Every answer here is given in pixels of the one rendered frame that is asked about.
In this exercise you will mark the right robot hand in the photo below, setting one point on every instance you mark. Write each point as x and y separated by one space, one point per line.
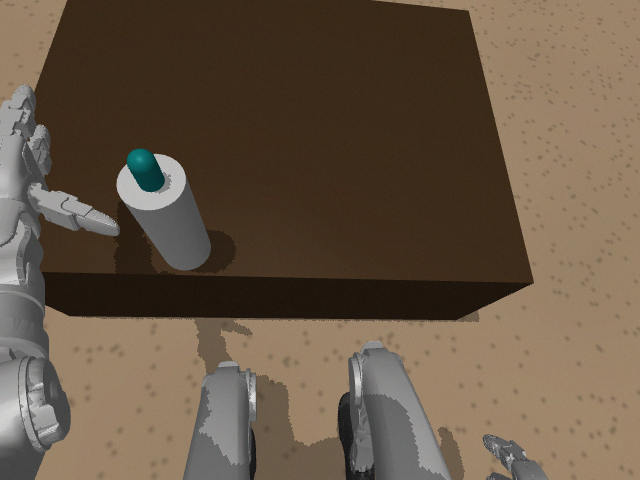
513 458

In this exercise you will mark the left robot arm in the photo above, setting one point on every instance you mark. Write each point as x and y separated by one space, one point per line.
34 410

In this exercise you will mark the bottle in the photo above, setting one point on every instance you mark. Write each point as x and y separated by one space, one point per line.
155 189

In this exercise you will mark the right robot foot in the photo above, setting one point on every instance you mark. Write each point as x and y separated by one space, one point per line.
346 437

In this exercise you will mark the left robot hand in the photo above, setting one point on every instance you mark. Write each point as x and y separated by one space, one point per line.
23 165

